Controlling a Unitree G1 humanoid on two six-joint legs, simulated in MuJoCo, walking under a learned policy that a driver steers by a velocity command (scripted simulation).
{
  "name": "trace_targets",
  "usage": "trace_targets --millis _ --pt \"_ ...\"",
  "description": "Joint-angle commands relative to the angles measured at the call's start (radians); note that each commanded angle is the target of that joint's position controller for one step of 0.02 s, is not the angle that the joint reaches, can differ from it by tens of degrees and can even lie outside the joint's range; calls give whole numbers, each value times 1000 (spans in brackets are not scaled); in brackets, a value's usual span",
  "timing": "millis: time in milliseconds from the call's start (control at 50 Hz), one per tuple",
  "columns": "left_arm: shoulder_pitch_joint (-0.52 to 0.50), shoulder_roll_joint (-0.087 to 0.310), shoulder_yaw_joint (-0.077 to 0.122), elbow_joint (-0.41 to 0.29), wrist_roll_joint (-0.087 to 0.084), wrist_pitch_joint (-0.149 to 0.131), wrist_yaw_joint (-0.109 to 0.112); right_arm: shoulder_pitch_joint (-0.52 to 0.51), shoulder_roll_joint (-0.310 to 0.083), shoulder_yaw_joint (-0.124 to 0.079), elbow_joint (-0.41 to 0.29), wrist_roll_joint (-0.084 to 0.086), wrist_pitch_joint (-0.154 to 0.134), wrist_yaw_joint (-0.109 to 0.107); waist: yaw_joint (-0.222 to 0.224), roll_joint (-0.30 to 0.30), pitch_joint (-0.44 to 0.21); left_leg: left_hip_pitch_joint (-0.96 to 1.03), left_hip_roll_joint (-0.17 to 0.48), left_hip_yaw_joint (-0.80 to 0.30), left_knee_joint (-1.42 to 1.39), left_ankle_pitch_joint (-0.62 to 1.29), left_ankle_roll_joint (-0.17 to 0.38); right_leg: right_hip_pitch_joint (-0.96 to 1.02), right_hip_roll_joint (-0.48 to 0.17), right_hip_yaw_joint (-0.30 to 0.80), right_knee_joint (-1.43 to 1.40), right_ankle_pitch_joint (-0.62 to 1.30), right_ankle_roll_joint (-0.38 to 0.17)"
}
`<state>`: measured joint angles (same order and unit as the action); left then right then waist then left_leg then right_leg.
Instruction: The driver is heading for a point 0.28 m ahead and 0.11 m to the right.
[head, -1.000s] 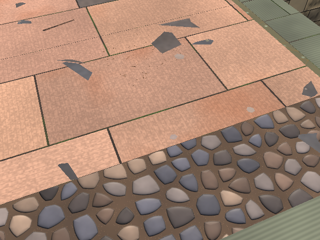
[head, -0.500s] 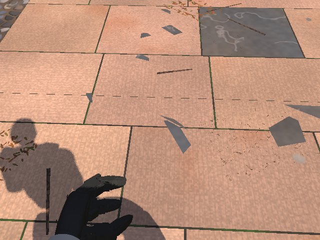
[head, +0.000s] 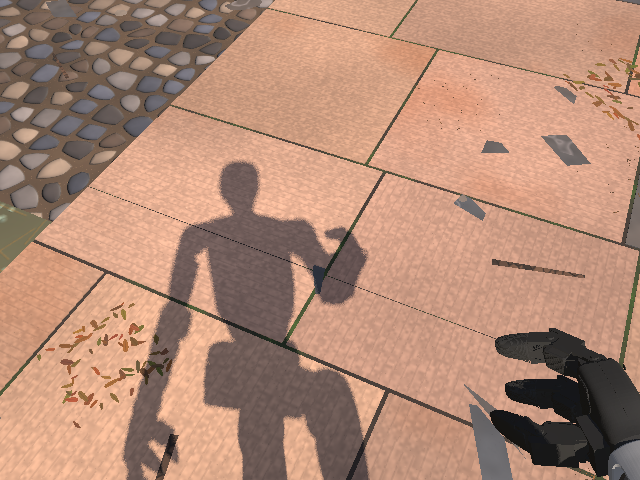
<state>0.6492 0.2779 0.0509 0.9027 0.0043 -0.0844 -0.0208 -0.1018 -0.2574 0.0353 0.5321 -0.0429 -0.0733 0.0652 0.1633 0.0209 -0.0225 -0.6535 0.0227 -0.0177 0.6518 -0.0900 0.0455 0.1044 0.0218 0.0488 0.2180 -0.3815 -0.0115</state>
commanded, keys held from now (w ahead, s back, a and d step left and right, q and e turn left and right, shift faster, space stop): w+e+shift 0.08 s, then shift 0.92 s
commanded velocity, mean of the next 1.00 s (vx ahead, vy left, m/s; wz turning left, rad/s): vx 0.31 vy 0.00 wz -0.18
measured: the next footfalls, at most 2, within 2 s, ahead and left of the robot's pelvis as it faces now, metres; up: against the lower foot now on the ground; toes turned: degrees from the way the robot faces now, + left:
left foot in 0.06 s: +0.23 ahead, +0.12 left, +0.00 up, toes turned -3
right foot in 0.40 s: +0.52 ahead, -0.16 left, +0.00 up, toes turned -8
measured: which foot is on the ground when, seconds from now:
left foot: up 0.00-0.04, down 0.06-0.40, up 0.42-0.74, down 0.76-1.00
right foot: down 0.00-0.06, up 0.08-0.38, down 0.40-1.00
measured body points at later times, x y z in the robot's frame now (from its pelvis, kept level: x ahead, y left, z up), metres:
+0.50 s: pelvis +0.37 -0.05 -0.01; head +0.41 -0.07 +0.43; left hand +0.62 +0.15 -0.09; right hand +0.38 -0.34 -0.14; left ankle +0.25 +0.13 -0.64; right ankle +0.48 -0.15 -0.73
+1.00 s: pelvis +0.46 -0.03 +0.00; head +0.47 -0.03 +0.45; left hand +0.62 +0.19 -0.12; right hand +0.52 -0.30 -0.12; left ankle +0.49 +0.09 -0.73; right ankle +0.48 -0.15 -0.73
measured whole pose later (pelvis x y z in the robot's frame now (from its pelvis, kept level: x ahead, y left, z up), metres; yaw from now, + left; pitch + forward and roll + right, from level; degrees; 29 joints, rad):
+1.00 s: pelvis +0.46 -0.03 +0.00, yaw -11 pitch -1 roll -1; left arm 0.18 0.22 0.04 0.85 0.02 0.00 0.01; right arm 0.19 -0.21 -0.03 0.88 -0.01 -0.02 -0.04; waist 0.01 -0.01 0.01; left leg -0.26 0.02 -0.03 0.57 -0.30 -0.02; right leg -0.30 0.04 0.03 0.53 -0.22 -0.02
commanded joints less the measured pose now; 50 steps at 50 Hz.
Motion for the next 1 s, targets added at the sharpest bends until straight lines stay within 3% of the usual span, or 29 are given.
trace_targets --millis 20,40,60,80,100,120,140,200,220,240,280,320,400,420,440,460,480,500,520,560,600,660,700,740,780,800,840,920,1000 --pt "-152 223 42 -91 -8 -24 -1 266 -153 -67 42 -9 -10 -39 -266 -71 -67 611 -94 66 -76 -19 23 -314 -146 83 249 940 -122" --pt "-167 222 42 -97 -14 -25 -1 418 -189 -87 76 -24 -14 -60 -348 -73 -150 842 -16 9 -58 -64 36 -466 -104 78 507 804 -108" --pt "-171 114 19 -127 -6 -27 2 586 -268 -113 88 -49 -19 -81 -385 73 -290 1030 264 -296 -102 -414 59 -634 -35 40 870 252 -100" --pt "-98 48 5 -172 -43 -16 8 579 -306 -121 79 -49 -8 -85 -309 232 -424 1092 483 -779 -303 -613 140 -810 20 37 1166 -78 -94" --pt "-173 109 15 -169 -17 -2 16 494 -238 -118 80 -24 -1 -86 -290 141 -269 971 427 -752 -353 -521 175 -914 -25 25 1207 13 -89" --pt "-253 93 12 -171 2 7 15 437 -147 -94 94 -9 -12 -82 -266 66 -104 835 368 -546 -320 -215 179 -927 -61 20 1154 64 -77" --pt "-266 62 6 -165 10 15 13 420 -104 -85 118 -8 -24 -74 -227 35 -24 719 326 -412 -306 146 180 -888 -69 19 1112 47 -58" --pt "-257 12 5 -167 28 50 2 407 -54 -70 172 20 -51 -64 -135 79 31 546 274 -186 -339 565 153 -782 -68 37 950 -28 -12" --pt "-294 6 7 -192 -58 40 19 275 -49 -83 149 67 -55 -62 -106 132 45 542 266 -153 -357 540 156 -818 -103 68 893 -22 0" --pt "-350 3 -4 -213 -50 33 20 237 -64 -85 145 78 -56 -67 -104 107 54 496 265 -117 -384 552 150 -803 -109 54 784 29 5" --pt "-392 -6 -18 -223 -12 9 -5 222 -126 -105 159 72 -49 -86 -106 64 19 381 166 28 -400 505 109 -582 -71 -21 494 308 -4" --pt "-412 10 -13 -223 -3 2 -31 294 -166 -118 195 74 -49 -93 -119 69 -22 365 155 53 -382 434 93 -411 -8 -51 405 519 -7" --pt "-292 126 37 -190 22 22 -15 329 -193 -123 223 79 -34 -87 -13 15 -84 397 106 92 -29 449 -4 -136 27 -42 308 618 -72" --pt "-260 221 54 -196 32 27 4 371 -156 -110 208 45 -28 -87 -20 -180 -141 296 19 130 300 21 -62 0 -133 114 339 1161 -119" --pt "-308 214 25 -226 70 20 4 620 -58 -70 241 58 -19 -71 -143 -366 -367 108 -72 -12 701 -633 -106 222 -437 505 365 1452 -355" --pt "-337 154 17 -253 33 26 -10 622 -158 -85 278 64 -6 -64 -98 -211 -469 161 -36 -146 728 -599 -98 167 -394 514 325 1327 -367" --pt "-422 135 12 -262 8 29 -18 524 -186 -95 252 76 8 -66 -115 -144 -330 93 1 -114 696 -562 -100 57 -349 402 303 1146 -336" --pt "-473 118 7 -255 -7 32 -19 437 -178 -95 238 64 22 -83 -125 -58 -222 72 31 -79 625 -503 -104 -79 -302 352 261 1005 -292" --pt "-508 91 -3 -252 -6 35 -16 403 -167 -97 234 56 39 -99 -148 -43 -154 91 50 -73 564 -467 -108 -202 -273 307 229 917 -273" --pt "-538 101 2 -246 22 39 -10 436 -138 -95 244 51 67 -108 -196 -97 -129 226 55 -55 457 -406 -115 -379 -237 252 169 843 -251" --pt "-559 92 4 -238 31 38 1 438 -96 -86 252 45 71 -115 -208 -110 -149 287 52 -42 321 -375 -120 -420 -220 194 152 852 -252" --pt "-561 81 5 -219 23 51 19 383 -77 -81 259 46 76 -116 -190 -116 -184 371 45 -35 157 -238 -116 -427 -206 166 129 661 -235" --pt "-571 72 3 -210 18 62 24 348 -80 -85 261 46 84 -112 -186 -122 -149 420 36 -28 68 -171 -105 -468 -193 171 103 378 -214" --pt "-579 46 -5 -198 9 69 23 330 -65 -84 267 31 85 -106 -200 -114 -89 492 17 -6 -88 -83 -77 -528 -152 165 99 85 -163" --pt "-517 13 -15 -167 19 65 21 306 -108 -88 247 5 80 -106 -176 -44 -25 522 106 -100 -206 -33 -27 -574 -88 139 154 -89 -74" --pt "-458 17 -8 -165 13 65 20 268 -174 -108 254 18 80 -107 -110 97 3 418 120 -113 -212 -174 11 -530 -18 59 170 -59 -41" --pt "-514 35 0 -160 17 72 32 249 -81 -89 262 19 64 -101 -138 97 32 262 82 -108 -282 -388 -4 -380 -6 21 232 68 -14" --pt "-493 27 5 -130 16 79 39 268 -76 -88 286 30 37 -103 -147 46 20 325 57 -76 -232 -198 -30 -364 -24 36 237 166 -35" --pt "-497 21 9 -104 8 75 38 291 -75 -90 313 36 36 -105 -161 6 -13 380 48 -65 -197 -76 -20 -340 -27 34 253 273 -31"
